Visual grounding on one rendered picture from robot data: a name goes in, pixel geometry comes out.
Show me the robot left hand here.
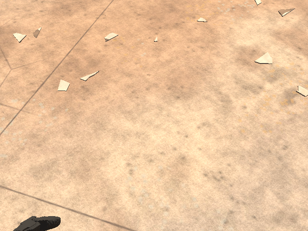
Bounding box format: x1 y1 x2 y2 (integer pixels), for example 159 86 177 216
13 216 61 231

